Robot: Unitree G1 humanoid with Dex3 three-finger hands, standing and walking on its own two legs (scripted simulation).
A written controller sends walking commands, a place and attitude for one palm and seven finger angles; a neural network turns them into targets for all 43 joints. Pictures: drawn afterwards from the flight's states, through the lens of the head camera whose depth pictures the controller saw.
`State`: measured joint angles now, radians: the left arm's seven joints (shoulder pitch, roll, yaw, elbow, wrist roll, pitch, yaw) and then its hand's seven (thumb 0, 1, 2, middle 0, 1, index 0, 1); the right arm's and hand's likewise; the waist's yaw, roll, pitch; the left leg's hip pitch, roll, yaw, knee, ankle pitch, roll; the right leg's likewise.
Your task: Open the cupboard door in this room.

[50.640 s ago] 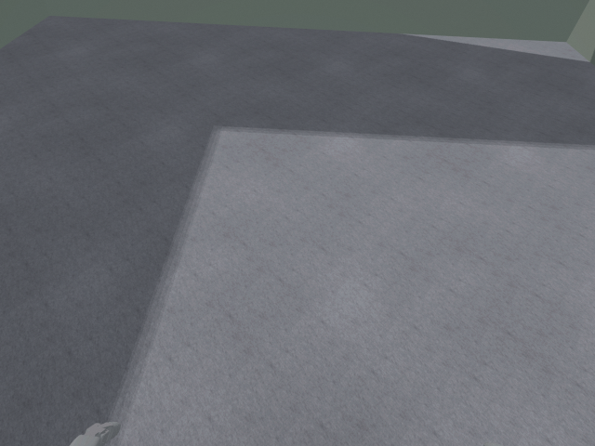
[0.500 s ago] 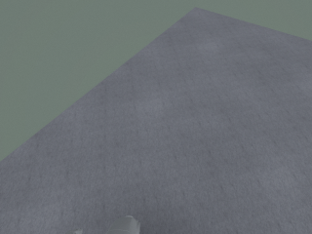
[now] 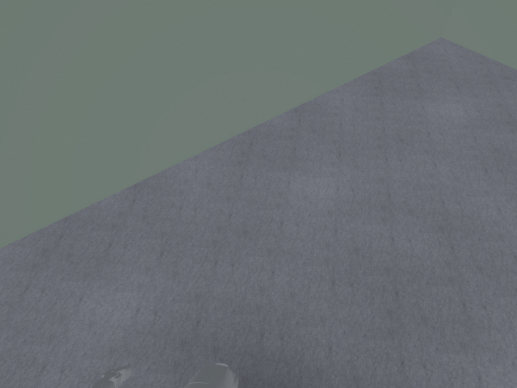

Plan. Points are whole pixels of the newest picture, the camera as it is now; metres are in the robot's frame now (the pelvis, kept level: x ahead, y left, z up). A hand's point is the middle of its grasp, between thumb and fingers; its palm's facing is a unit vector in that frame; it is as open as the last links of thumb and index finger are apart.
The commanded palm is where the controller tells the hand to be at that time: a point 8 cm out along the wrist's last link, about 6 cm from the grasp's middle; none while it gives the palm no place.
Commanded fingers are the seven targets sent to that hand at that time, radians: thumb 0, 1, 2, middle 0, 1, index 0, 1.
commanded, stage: turn to face it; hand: left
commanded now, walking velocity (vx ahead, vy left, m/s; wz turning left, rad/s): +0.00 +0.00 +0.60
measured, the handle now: out of the picture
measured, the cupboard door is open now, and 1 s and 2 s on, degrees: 45 45 45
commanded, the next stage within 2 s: none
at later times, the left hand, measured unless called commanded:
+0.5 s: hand out of the picture +0.03 +0.23 -0.15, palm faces +0.33 -0.91 -0.24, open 7.4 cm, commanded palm none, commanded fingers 0.00 0.90 0.90 -0.20 -0.30 -0.20 -0.30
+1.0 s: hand out of the picture -0.06 +0.17 -0.18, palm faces +0.60 -0.78 -0.20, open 7.4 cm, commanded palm none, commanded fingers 0.00 0.90 0.90 -0.20 -0.30 -0.20 -0.30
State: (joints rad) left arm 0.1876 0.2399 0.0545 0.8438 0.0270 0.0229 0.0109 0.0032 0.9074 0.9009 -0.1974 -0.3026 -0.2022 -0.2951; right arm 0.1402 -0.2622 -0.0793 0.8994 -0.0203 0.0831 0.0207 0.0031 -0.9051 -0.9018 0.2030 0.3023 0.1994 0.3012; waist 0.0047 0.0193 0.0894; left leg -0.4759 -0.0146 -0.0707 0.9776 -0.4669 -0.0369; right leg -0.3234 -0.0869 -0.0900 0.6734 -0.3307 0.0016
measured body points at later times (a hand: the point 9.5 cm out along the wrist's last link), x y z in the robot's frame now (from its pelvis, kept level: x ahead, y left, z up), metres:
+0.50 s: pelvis +0.01 +0.00 +0.01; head +0.05 +0.03 +0.46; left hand +0.02 +0.28 -0.14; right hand +0.18 -0.22 -0.12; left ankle -0.01 +0.11 -0.72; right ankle +0.05 -0.16 -0.66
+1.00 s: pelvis +0.02 -0.02 +0.00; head +0.04 +0.03 +0.44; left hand -0.09 +0.21 -0.16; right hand +0.27 -0.17 -0.12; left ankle -0.03 +0.08 -0.73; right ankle +0.07 -0.16 -0.71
